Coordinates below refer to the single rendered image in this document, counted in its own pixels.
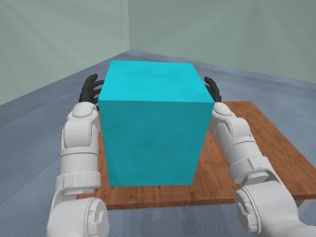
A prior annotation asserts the robot left upper arm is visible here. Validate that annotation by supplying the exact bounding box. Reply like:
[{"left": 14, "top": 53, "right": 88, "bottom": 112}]
[{"left": 47, "top": 197, "right": 110, "bottom": 237}]

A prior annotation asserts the robot right upper arm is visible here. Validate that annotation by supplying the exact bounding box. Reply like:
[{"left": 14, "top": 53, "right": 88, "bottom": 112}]
[{"left": 234, "top": 180, "right": 316, "bottom": 237}]

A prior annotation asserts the robot right forearm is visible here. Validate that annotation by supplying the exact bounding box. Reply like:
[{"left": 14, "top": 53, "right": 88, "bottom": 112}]
[{"left": 207, "top": 102, "right": 299, "bottom": 218}]

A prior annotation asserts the robot left forearm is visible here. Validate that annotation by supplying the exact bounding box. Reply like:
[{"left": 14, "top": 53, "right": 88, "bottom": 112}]
[{"left": 46, "top": 102, "right": 101, "bottom": 237}]

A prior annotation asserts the carton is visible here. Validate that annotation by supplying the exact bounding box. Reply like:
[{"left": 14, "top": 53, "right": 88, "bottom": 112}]
[{"left": 98, "top": 60, "right": 215, "bottom": 187}]

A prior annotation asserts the right robot hand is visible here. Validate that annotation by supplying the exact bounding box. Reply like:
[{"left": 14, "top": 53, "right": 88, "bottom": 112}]
[{"left": 204, "top": 76, "right": 222, "bottom": 103}]

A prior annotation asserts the left robot hand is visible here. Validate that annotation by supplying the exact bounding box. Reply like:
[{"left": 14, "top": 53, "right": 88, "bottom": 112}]
[{"left": 78, "top": 73, "right": 105, "bottom": 111}]

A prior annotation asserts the table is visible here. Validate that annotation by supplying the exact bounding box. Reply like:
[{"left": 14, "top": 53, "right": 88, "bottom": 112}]
[{"left": 76, "top": 101, "right": 316, "bottom": 216}]

